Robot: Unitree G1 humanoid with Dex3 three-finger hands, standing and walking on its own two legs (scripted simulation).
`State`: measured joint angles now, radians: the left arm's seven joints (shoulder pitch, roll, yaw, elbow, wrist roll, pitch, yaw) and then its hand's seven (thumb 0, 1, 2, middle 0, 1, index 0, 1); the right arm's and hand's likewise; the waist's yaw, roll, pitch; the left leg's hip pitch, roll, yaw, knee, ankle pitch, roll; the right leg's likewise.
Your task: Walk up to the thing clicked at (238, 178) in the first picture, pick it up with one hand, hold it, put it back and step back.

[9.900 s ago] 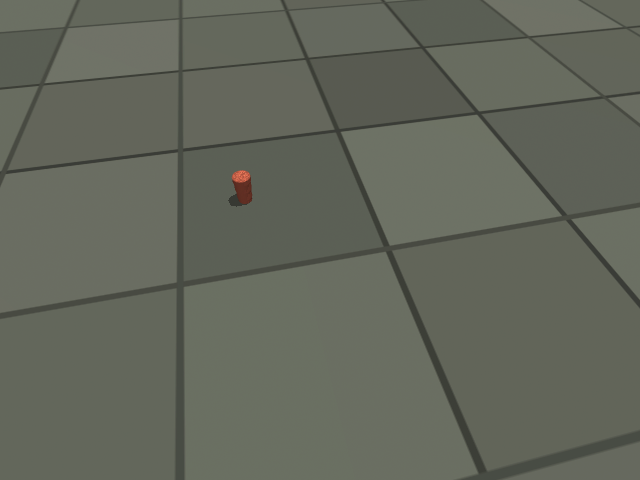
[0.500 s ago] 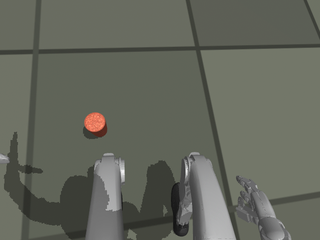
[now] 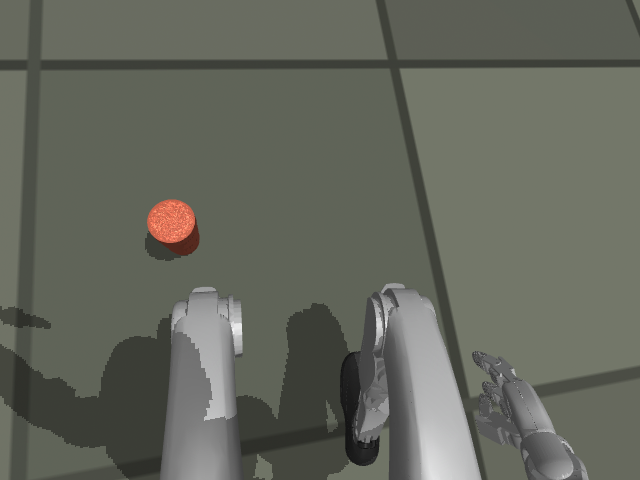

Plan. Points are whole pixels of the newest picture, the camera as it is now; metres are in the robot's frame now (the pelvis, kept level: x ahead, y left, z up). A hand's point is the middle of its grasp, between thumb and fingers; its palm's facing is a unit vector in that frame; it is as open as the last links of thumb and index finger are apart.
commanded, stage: go down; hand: left
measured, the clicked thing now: (178, 231) +0.46 +0.23 -0.35
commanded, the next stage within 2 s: approach in 1.72 s
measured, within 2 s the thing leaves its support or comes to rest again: neither
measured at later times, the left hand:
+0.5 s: hand out of the picture +0.36 +0.42 -0.03, palm faces +0.18 -0.97 -0.15, open 17.3 cm
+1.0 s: hand out of the picture +0.37 +0.43 -0.04, palm faces +0.18 -0.98 -0.13, open 17.4 cm
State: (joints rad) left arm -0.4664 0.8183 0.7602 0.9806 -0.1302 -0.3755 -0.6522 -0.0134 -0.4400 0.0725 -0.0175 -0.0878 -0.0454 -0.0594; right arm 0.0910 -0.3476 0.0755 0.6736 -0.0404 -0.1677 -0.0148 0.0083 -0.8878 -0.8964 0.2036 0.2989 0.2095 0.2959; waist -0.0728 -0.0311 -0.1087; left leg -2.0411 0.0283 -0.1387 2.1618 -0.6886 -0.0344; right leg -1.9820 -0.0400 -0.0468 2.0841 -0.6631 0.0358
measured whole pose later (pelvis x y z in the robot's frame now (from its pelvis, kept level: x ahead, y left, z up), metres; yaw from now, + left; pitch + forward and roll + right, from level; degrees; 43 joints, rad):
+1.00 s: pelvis -0.01 +0.01 -0.05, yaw -1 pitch +30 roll -8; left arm -0.55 0.91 0.83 1.04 -0.16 -0.38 -0.72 -0.02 -0.52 0.06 -0.02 -0.08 -0.05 -0.05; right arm 0.09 -0.37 0.11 0.68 -0.05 -0.16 0.00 0.01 -0.89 -0.90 0.20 0.30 0.21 0.30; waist -0.09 -0.05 -0.07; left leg -2.16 0.02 -0.16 2.31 -0.68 -0.02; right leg -2.08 -0.03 -0.04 2.21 -0.66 0.04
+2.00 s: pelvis -0.01 +0.00 -0.05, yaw -2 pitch +30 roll -8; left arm -0.57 0.93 0.85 1.11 -0.26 -0.45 -0.77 -0.02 -0.57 0.02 -0.05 -0.08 -0.06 -0.07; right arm 0.08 -0.38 0.14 0.69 -0.05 -0.16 0.00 0.01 -0.91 -0.90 0.20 0.30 0.21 0.30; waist -0.09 -0.05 -0.05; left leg -2.18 0.02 -0.17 2.34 -0.69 -0.03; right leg -2.10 -0.02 -0.05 2.23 -0.66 0.04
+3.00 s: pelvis -0.02 +0.03 -0.13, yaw -10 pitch +11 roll -18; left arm -0.63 0.83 0.59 1.46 -0.13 -1.07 -0.21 -0.02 -0.45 0.09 -0.02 -0.08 -0.04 -0.05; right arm -0.15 -0.39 0.48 0.55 -0.35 -0.01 0.13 0.00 -0.90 -0.90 0.20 0.30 0.21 0.30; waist -0.24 -0.26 0.27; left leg -2.21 0.01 -0.37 2.67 -0.70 0.00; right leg -2.06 0.06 -0.18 2.40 -0.59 0.06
